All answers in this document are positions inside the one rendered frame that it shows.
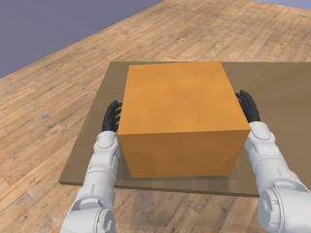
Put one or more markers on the robot left forearm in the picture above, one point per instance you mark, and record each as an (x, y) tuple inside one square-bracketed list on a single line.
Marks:
[(101, 174)]

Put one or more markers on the robot left hand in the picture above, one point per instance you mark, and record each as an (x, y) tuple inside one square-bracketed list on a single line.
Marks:
[(110, 119)]

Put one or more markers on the right robot upper arm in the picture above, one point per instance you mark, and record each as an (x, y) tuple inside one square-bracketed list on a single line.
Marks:
[(285, 210)]

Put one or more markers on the robot right hand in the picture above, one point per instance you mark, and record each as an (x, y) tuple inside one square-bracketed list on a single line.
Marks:
[(248, 106)]

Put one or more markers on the robot right forearm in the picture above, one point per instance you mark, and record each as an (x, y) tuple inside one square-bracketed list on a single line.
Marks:
[(268, 163)]

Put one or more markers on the table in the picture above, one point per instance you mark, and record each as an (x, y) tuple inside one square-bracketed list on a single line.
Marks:
[(282, 93)]

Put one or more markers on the left robot upper arm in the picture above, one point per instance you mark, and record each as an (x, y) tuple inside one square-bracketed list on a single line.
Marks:
[(93, 220)]

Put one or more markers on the carton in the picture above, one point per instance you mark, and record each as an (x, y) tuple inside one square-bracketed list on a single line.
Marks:
[(180, 120)]

